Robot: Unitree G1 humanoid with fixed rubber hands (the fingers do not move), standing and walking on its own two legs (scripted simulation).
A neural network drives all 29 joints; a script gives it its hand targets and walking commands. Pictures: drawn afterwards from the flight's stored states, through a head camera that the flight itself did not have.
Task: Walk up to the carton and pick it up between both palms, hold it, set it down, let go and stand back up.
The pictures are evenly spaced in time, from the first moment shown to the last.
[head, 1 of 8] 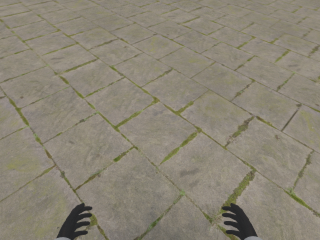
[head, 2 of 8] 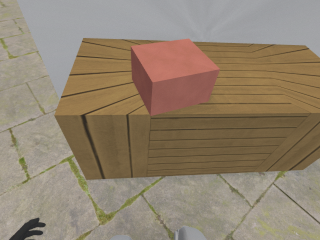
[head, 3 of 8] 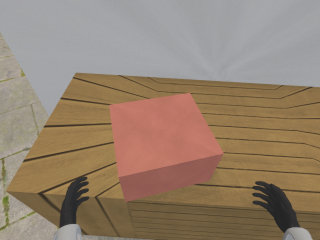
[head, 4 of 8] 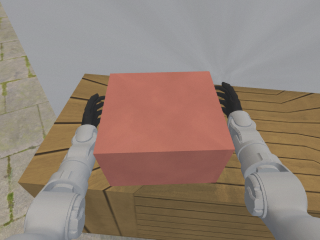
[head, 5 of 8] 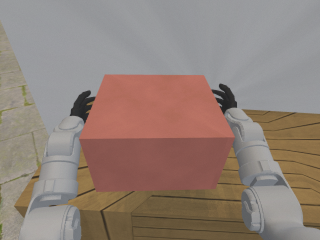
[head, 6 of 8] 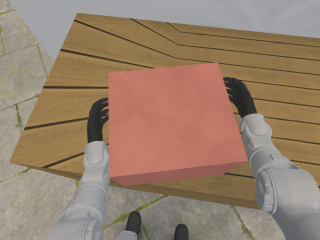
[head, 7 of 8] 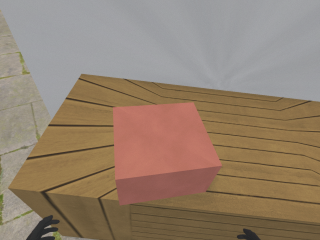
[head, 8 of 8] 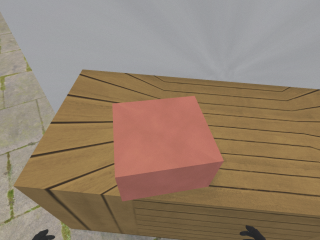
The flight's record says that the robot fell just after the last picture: no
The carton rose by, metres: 0.23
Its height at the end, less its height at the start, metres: +0.00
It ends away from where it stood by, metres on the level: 0.02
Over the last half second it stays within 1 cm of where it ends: yes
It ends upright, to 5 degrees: yes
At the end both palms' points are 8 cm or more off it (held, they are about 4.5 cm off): yes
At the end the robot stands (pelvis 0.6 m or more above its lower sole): yes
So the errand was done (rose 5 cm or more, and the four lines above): yes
